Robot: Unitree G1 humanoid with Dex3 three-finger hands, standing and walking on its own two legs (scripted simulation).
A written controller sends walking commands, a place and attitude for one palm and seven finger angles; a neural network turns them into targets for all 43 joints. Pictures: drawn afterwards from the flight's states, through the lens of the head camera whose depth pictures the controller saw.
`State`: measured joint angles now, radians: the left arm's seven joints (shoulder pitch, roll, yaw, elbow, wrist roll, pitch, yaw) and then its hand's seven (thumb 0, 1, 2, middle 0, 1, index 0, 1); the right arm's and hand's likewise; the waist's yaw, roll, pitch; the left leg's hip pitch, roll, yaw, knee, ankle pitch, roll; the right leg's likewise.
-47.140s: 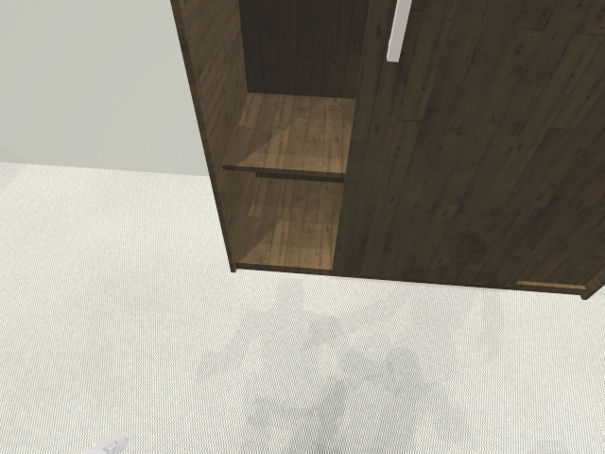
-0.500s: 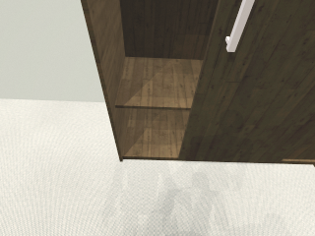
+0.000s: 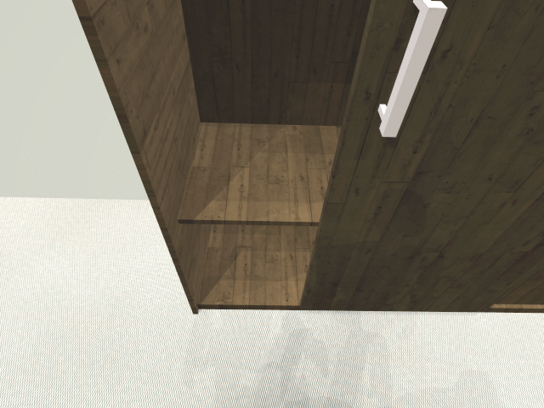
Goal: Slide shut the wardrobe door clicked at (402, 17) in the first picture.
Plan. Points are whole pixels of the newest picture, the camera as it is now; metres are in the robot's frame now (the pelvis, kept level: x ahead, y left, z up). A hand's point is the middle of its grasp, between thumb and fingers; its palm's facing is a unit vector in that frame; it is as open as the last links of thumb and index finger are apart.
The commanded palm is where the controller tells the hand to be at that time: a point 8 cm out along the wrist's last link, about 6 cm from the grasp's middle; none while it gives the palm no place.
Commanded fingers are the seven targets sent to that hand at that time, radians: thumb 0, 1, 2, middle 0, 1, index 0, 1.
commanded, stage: come to a stop and stand still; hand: right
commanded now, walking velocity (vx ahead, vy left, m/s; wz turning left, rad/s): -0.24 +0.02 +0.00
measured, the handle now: (403, 70) +0.53 -0.15 +0.24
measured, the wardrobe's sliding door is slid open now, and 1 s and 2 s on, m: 0.38 0.38 0.38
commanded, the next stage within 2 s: none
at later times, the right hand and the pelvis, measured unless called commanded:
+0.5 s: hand out of the picture +0.12 -0.19 -0.16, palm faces +0.00 +0.96 -0.27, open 7.4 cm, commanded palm none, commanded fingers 0.00 -0.90 -0.90 0.20 0.30 0.20 0.30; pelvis +0.04 +0.01 +0.00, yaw +1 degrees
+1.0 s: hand out of the picture +0.02 -0.20 -0.17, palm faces -0.01 +0.98 -0.21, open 7.4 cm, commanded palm none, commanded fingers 0.00 -0.90 -0.90 0.20 0.30 0.20 0.30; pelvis +0.00 -0.02 +0.00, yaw +1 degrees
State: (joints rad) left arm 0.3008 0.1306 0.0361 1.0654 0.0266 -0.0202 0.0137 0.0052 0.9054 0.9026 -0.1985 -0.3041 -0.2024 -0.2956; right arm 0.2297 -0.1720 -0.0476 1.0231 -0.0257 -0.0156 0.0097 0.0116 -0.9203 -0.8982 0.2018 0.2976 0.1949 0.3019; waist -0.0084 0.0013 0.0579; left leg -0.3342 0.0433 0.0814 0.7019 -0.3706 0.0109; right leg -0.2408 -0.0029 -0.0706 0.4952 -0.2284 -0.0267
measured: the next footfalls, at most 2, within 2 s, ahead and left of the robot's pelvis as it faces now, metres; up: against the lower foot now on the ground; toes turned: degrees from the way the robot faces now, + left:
left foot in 0.02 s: +0.09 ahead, +0.11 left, +0.00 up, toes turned +2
